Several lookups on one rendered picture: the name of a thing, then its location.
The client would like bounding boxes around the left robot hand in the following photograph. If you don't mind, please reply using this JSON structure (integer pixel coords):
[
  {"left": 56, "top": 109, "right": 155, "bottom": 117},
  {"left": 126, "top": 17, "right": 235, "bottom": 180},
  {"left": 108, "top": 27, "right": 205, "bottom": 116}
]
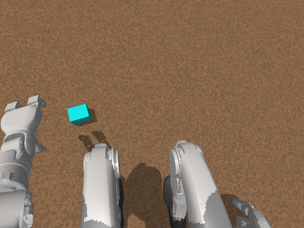
[{"left": 0, "top": 95, "right": 47, "bottom": 153}]

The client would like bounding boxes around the small box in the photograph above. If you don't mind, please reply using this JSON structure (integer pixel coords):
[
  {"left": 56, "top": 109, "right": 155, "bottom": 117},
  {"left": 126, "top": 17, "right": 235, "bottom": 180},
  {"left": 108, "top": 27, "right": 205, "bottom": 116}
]
[{"left": 67, "top": 104, "right": 91, "bottom": 124}]

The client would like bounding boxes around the right robot foot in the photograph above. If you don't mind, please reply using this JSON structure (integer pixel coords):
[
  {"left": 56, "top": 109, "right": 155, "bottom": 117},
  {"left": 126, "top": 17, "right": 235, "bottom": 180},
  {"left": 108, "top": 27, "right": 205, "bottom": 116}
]
[{"left": 163, "top": 175, "right": 186, "bottom": 228}]

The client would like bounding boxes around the left robot arm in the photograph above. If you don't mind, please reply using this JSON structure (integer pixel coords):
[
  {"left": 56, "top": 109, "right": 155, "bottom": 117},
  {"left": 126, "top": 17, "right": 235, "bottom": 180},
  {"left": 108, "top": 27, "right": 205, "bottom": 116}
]
[{"left": 0, "top": 130, "right": 36, "bottom": 228}]

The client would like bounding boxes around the right robot hand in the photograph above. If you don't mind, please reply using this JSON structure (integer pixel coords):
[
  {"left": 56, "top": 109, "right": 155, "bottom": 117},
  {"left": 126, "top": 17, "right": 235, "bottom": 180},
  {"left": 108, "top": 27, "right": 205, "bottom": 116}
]
[{"left": 232, "top": 199, "right": 271, "bottom": 228}]

